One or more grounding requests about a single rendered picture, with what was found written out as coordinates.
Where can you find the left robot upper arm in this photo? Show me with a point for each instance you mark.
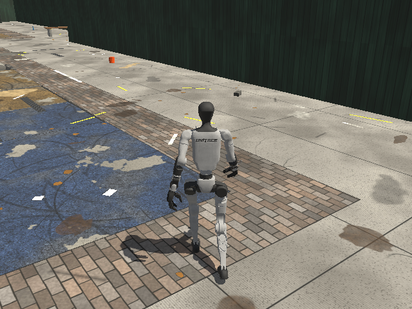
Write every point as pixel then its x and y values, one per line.
pixel 183 146

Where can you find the robot left hand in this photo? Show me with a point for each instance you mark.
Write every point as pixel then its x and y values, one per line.
pixel 170 196

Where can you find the robot left forearm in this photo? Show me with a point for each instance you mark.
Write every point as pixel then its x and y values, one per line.
pixel 176 176

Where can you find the right robot thigh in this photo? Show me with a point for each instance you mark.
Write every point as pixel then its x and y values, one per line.
pixel 221 192

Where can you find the right robot upper arm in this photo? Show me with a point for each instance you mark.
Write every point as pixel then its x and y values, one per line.
pixel 229 146

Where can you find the robot right forearm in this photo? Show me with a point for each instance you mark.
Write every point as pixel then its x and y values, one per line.
pixel 234 165

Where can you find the robot left foot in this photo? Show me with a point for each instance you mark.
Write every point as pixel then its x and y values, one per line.
pixel 195 248

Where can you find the robot right hand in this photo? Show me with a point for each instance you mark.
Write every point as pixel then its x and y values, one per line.
pixel 232 174

